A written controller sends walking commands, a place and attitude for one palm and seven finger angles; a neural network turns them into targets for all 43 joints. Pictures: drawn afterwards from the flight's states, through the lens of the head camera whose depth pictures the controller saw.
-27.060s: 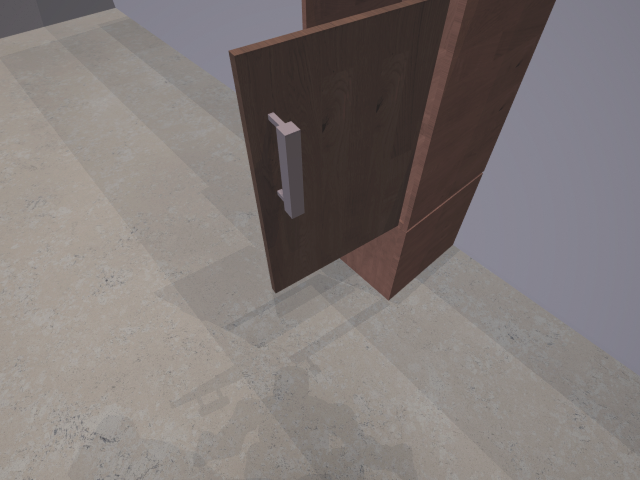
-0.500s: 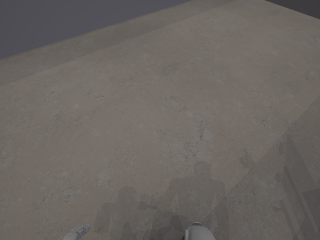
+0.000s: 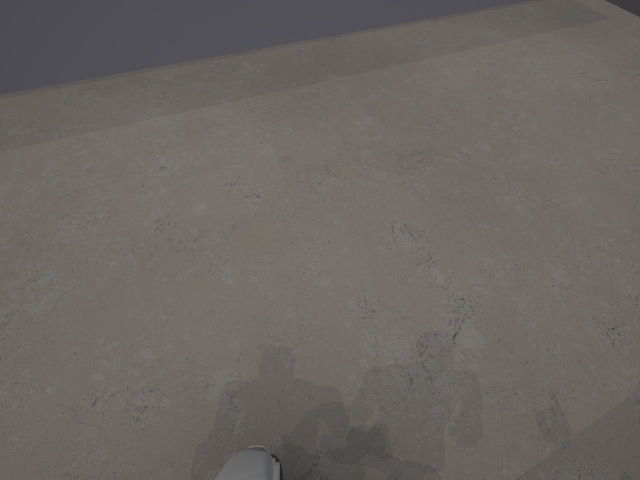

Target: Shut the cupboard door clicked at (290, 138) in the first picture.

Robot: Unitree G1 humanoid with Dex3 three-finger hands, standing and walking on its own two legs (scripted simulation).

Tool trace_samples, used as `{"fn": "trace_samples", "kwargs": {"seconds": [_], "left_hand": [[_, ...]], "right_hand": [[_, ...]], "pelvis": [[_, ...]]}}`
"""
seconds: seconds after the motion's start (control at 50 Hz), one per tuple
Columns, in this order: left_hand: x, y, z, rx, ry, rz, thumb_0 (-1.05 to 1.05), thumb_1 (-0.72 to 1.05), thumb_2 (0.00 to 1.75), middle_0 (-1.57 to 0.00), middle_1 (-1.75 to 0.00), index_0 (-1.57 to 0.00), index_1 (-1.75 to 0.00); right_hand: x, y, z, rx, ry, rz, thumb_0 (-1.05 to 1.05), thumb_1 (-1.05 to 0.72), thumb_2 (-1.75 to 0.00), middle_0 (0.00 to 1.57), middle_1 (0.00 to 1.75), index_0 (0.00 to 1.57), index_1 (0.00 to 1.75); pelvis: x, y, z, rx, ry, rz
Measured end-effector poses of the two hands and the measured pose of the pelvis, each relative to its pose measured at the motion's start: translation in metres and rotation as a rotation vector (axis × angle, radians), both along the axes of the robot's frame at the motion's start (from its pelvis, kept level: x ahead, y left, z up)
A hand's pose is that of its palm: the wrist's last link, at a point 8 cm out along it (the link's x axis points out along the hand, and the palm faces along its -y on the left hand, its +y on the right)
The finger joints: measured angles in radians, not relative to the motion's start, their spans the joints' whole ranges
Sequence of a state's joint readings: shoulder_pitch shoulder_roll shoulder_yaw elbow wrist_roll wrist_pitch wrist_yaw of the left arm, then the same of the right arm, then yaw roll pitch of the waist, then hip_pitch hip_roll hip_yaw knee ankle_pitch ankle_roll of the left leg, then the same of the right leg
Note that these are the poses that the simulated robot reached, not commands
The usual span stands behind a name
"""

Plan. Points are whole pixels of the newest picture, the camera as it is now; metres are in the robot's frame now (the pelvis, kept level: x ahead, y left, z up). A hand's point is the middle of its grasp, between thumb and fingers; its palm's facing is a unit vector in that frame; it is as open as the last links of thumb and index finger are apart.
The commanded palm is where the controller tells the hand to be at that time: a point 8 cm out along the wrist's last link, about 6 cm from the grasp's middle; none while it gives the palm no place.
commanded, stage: turn to face it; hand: left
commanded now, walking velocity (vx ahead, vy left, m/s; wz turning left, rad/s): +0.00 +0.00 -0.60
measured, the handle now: out of the picture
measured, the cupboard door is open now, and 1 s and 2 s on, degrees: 50 50 50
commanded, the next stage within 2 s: none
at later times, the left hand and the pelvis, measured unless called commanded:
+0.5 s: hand (192, 458) +0.16 +0.19 -0.16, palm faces -0.16 -0.96 -0.21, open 7.3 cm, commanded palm none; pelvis +0.10 +0.01 +0.01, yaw -15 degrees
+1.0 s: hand (283, 308) +0.39 +0.08 -0.14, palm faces -0.57 -0.77 -0.28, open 7.3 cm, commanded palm none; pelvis +0.14 +0.00 +0.00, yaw -34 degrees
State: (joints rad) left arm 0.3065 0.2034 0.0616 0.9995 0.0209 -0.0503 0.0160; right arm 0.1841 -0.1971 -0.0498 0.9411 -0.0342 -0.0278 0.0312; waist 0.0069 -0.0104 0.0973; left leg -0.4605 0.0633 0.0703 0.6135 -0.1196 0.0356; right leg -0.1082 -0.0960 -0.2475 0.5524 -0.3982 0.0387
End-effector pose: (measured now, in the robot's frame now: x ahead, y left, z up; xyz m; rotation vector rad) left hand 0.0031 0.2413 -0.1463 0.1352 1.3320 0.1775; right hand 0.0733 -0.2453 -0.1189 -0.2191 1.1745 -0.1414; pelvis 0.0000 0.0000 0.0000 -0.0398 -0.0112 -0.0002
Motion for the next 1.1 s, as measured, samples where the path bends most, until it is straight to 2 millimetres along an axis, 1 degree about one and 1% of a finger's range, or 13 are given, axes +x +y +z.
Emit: {"fn": "trace_samples", "kwargs": {"seconds": [0.06, 0.12, 0.22, 0.3, 0.38, 0.5, 0.62, 0.68, 0.76, 0.86, 0.98, 1.04, 1.1], "left_hand": [[0.000, 0.010, -0.012, 0.001, 0.082, 0.003, 0.00, 0.93, 0.90, -0.20, -0.30, -0.20, -0.30], [0.014, 0.011, -0.007, -0.003, 0.113, -0.012, 0.00, 0.92, 0.90, -0.19, -0.30, -0.20, -0.30], [0.054, 0.003, 0.010, -0.019, 0.073, -0.050, 0.00, 0.92, 0.90, -0.19, -0.30, -0.20, -0.30], [0.086, -0.007, 0.011, -0.008, 0.026, -0.090, 0.00, 0.92, 0.90, -0.19, -0.30, -0.20, -0.30], [0.113, -0.014, 0.012, 0.007, 0.016, -0.127, 0.00, 0.91, 0.90, -0.19, -0.30, -0.20, -0.30], [0.162, -0.007, 0.020, 0.011, 0.028, -0.214, 0.00, 0.91, 0.90, -0.20, -0.30, -0.20, -0.30], [0.232, 0.013, 0.006, 0.017, -0.003, -0.314, 0.00, 0.91, 0.90, -0.20, -0.30, -0.20, -0.30], [0.274, 0.013, 0.013, 0.024, -0.047, -0.380, 0.01, 0.91, 0.90, -0.20, -0.30, -0.20, -0.30], [0.327, -0.003, 0.027, 0.018, -0.129, -0.465, 0.01, 0.91, 0.90, -0.19, -0.30, -0.20, -0.30], [0.378, -0.043, 0.040, 0.005, -0.212, -0.591, 0.00, 0.92, 0.90, -0.19, -0.30, -0.20, -0.30], [0.408, -0.106, 0.042, 0.000, -0.306, -0.739, 0.00, 0.91, 0.90, -0.19, -0.30, -0.20, -0.30], [0.401, -0.122, 0.041, -0.001, -0.295, -0.780, 0.00, 0.91, 0.90, -0.19, -0.30, -0.20, -0.30], [0.388, -0.127, 0.039, -0.001, -0.235, -0.796, 0.00, 0.91, 0.90, -0.20, -0.30, -0.20, -0.30]], "right_hand": [[0.049, 0.008, 0.001, -0.029, -0.095, 0.024, 0.00, -0.92, -0.90, 0.19, 0.30, 0.20, 0.30], [0.074, 0.017, 0.008, -0.024, -0.135, 0.023, 0.00, -0.91, -0.90, 0.19, 0.30, 0.20, 0.30], [0.088, 0.025, 0.007, 0.022, -0.122, -0.013, 0.00, -0.91, -0.90, 0.20, 0.30, 0.20, 0.30], [0.086, 0.019, -0.008, 0.062, -0.090, -0.081, 0.00, -0.91, -0.90, 0.20, 0.30, 0.21, 0.30], [0.077, 0.008, -0.020, 0.071, -0.029, -0.153, 0.00, -0.91, -0.90, 0.20, 0.30, 0.21, 0.30], [0.063, 0.000, -0.002, 0.024, 0.013, -0.256, 0.00, -0.91, -0.90, 0.20, 0.30, 0.20, 0.30], [0.047, 0.004, 0.006, -0.054, 0.011, -0.341, 0.00, -0.91, -0.90, 0.20, 0.30, 0.20, 0.30], [0.030, 0.011, 0.012, -0.068, 0.042, -0.373, 0.00, -0.91, -0.90, 0.20, 0.30, 0.20, 0.30], [0.003, 0.020, 0.018, -0.061, 0.095, -0.433, 0.00, -0.91, -0.90, 0.20, 0.30, 0.20, 0.30], [-0.032, 0.026, 0.013, -0.031, 0.139, -0.532, 0.00, -0.91, -0.90, 0.20, 0.30, 0.21, 0.30], [-0.069, 0.019, -0.014, 0.026, 0.164, -0.651, 0.00, -0.91, -0.90, 0.20, 0.30, 0.21, 0.30], [-0.073, 0.011, -0.020, 0.028, 0.170, -0.698, 0.00, -0.91, -0.90, 0.20, 0.30, 0.20, 0.30], [-0.063, 0.003, -0.013, 0.018, 0.129, -0.723, 0.00, -0.91, -0.90, 0.20, 0.30, 0.20, 0.30]], "pelvis": [[0.019, 0.009, -0.009, 0.012, -0.010, -0.027], [0.031, 0.011, -0.003, 0.024, -0.014, -0.062], [0.050, 0.012, 0.007, 0.019, -0.009, -0.107], [0.066, 0.004, 0.001, 0.038, -0.010, -0.151], [0.079, 0.002, -0.002, 0.042, 0.004, -0.189], [0.100, 0.009, 0.012, 0.055, 0.031, -0.263], [0.121, 0.025, 0.004, 0.041, 0.035, -0.339], [0.127, 0.028, 0.009, 0.029, 0.028, -0.375], [0.132, 0.028, 0.016, 0.012, 0.026, -0.425], [0.136, 0.022, 0.017, 0.009, 0.024, -0.494], [0.136, -0.001, -0.001, 0.037, 0.017, -0.578], [0.136, -0.004, -0.001, 0.030, 0.014, -0.613], [0.139, -0.005, 0.005, 0.040, 0.011, -0.647]]}}
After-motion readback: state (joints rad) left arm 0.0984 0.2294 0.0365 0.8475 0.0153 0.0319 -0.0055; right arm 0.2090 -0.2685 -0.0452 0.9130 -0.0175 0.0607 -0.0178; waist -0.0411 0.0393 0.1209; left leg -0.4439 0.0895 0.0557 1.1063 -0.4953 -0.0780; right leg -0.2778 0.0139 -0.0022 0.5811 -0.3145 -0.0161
